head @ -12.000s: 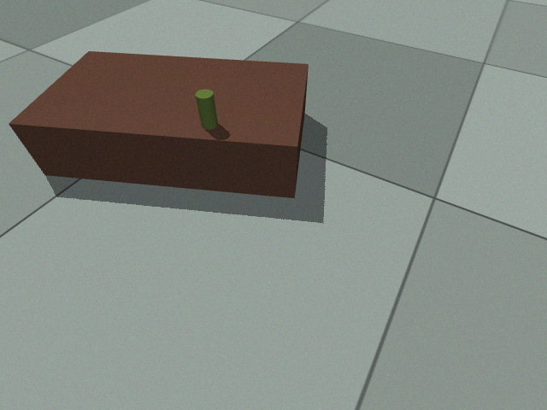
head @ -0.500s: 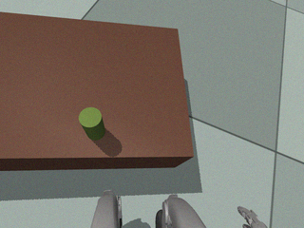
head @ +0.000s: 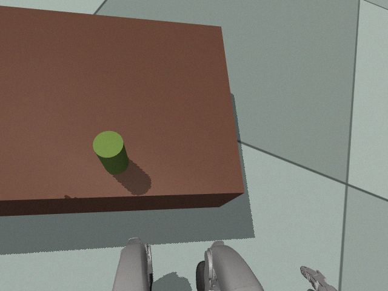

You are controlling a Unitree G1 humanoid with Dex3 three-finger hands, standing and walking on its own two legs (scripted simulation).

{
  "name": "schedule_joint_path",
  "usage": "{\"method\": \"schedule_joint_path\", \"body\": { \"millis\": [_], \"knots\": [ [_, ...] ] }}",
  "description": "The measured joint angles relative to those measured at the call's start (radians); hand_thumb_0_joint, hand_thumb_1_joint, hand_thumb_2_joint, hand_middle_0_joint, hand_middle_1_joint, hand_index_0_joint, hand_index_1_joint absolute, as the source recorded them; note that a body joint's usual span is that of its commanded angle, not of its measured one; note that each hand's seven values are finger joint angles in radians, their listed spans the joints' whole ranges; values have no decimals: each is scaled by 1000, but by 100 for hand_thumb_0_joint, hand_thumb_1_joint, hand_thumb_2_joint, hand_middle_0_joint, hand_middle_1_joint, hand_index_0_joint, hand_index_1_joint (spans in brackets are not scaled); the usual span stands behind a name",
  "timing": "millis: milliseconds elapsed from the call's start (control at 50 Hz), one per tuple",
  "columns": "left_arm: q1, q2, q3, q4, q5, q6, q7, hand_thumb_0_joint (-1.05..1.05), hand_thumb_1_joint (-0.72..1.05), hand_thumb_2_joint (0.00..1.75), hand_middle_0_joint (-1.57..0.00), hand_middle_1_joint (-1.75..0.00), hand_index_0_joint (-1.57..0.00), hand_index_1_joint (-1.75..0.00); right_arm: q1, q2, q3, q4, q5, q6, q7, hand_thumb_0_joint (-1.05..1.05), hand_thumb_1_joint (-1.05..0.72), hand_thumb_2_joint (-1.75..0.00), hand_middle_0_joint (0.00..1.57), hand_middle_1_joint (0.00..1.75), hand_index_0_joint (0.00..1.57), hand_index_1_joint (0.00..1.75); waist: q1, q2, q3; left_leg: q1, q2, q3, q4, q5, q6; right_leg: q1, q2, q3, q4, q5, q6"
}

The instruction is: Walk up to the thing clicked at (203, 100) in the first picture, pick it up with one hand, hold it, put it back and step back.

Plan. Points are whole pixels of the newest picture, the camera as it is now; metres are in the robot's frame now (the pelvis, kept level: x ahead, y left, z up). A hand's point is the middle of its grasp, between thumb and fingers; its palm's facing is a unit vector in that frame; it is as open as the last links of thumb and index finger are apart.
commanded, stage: go down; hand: left
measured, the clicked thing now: (112, 154) +0.47 +0.18 -0.26
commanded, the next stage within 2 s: none
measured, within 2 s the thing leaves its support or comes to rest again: neither
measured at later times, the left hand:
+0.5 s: hand out of the picture +0.41 +0.39 +0.02, palm faces +0.15 -0.99 -0.05, open 17.4 cm
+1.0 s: hand out of the picture +0.40 +0.38 +0.03, palm faces +0.14 -0.99 -0.04, open 17.3 cm
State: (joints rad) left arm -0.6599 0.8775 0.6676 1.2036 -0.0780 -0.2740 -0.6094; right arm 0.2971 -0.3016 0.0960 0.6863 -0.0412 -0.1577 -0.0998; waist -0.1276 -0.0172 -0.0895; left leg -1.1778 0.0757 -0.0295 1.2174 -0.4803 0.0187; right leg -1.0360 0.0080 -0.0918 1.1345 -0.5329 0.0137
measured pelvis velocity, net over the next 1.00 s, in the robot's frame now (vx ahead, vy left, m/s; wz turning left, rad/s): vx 0.00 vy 0.00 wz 0.00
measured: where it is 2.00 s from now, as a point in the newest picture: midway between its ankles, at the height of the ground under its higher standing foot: outside the picture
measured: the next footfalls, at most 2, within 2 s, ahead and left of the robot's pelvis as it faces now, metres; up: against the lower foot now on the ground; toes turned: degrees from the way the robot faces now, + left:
none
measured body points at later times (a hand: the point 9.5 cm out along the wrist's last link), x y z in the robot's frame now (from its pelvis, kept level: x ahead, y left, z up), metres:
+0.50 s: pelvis +0.00 +0.00 +0.00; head +0.16 +0.06 +0.41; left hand +0.39 +0.44 +0.03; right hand +0.07 -0.27 -0.09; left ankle +0.04 +0.10 -0.64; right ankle +0.00 -0.14 -0.64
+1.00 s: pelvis +0.00 +0.00 -0.01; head +0.17 +0.05 +0.41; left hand +0.39 +0.44 +0.03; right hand +0.08 -0.28 -0.10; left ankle +0.04 +0.10 -0.64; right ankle +0.00 -0.14 -0.64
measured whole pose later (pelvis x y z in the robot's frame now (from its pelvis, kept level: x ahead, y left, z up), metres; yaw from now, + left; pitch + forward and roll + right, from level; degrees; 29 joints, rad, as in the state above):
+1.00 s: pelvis +0.00 +0.00 -0.01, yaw +0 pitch +26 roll -6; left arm -0.65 0.89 0.71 1.18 -0.14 -0.30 -0.67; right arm 0.29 -0.30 0.11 0.68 -0.03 -0.16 -0.11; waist -0.12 -0.02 -0.10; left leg -1.21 0.08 -0.04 1.25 -0.49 0.01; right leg -1.07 0.01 -0.10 1.17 -0.55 0.01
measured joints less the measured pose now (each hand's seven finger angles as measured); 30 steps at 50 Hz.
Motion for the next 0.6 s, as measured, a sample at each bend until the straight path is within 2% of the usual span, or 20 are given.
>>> {"method": "schedule_joint_path", "body": {
  "millis": [360,600],
  "knots": [
    [-12,-5,-7,-13,-19,-2,-11,-2,-53,7,-7,-3,-4,-6,-4,4,3,-4,6,-2,-1,0,-91,-90,21,30,20,30,7,0,-4,-3,-3,-2,6,-1,5,1,-2,-1,1,1,4],
    [-13,4,6,-14,-34,-17,-30,-2,-52,6,-7,-3,-4,-5,-5,0,7,-7,5,-4,-3,0,-91,-90,21,30,20,30,11,1,2,-24,-3,-4,17,-2,2,-22,-2,-2,16,-3,2]
  ]
}}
